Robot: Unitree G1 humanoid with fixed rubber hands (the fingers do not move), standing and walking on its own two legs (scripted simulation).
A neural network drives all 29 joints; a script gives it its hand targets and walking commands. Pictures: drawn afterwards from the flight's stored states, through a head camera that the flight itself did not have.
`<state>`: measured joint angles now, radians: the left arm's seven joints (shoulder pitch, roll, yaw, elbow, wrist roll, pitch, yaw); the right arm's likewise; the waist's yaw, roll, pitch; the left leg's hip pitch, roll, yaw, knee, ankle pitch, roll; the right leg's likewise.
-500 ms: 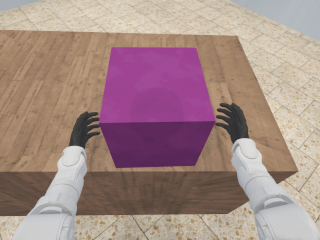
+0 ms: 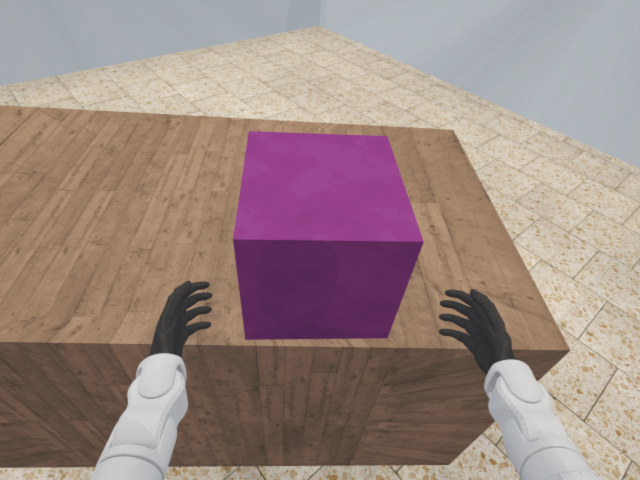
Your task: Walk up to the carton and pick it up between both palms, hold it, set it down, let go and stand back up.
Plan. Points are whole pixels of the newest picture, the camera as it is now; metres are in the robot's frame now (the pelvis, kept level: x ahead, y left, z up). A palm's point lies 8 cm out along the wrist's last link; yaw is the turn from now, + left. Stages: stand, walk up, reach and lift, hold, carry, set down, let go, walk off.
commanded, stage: set down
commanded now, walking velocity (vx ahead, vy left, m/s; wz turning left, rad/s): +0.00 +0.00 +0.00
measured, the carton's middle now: (318, 235) +0.52 +0.04 +0.02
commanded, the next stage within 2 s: none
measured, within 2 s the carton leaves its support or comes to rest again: neither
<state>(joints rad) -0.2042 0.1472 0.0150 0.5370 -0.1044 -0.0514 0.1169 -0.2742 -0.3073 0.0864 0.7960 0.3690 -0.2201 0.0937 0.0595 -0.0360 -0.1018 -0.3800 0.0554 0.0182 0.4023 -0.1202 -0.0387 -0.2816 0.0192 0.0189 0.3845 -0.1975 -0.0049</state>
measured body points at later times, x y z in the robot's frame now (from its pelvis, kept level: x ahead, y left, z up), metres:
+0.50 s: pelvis +0.02 -0.01 +0.00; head +0.01 +0.00 +0.45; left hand +0.25 +0.22 +0.00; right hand +0.28 -0.22 +0.02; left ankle +0.05 +0.13 -0.74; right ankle +0.00 -0.13 -0.74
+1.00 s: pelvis +0.01 -0.01 +0.00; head -0.01 +0.00 +0.45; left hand +0.23 +0.22 +0.00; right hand +0.23 -0.22 +0.01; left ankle +0.05 +0.13 -0.74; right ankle +0.00 -0.13 -0.74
